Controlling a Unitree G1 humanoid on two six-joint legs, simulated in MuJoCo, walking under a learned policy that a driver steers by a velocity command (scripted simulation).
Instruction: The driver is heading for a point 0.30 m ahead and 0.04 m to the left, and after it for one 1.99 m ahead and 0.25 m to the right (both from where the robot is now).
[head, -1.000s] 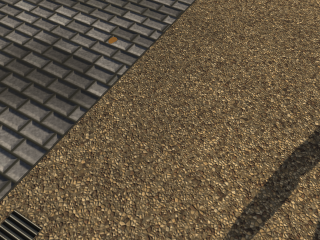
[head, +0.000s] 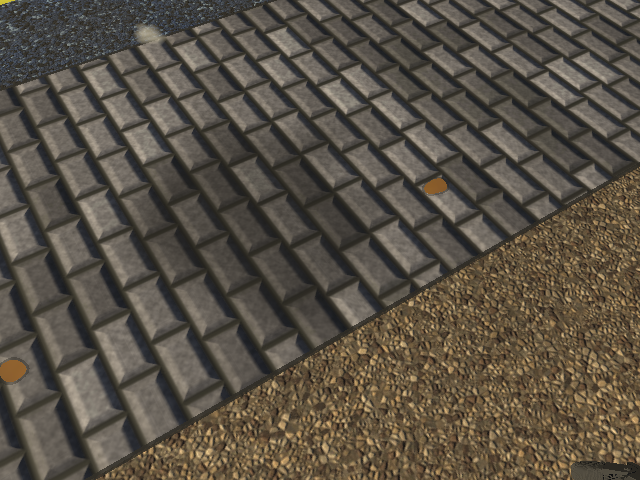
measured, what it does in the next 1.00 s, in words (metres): walks ahead: right foot, then left foot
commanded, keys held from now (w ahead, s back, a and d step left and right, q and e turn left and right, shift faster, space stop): w+q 0.10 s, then q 0.16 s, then e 0.74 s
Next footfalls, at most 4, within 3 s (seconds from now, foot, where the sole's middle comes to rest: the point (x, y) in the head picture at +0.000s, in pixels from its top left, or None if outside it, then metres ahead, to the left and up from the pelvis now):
0.42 right None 0.41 -0.06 -0.75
0.82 left None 0.34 0.16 -0.75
1.24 right None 0.29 -0.10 -0.75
1.64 left None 0.38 0.12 -0.75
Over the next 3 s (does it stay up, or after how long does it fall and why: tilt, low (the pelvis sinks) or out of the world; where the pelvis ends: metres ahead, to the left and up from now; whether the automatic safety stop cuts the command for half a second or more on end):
stays up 0.35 -0.02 0.02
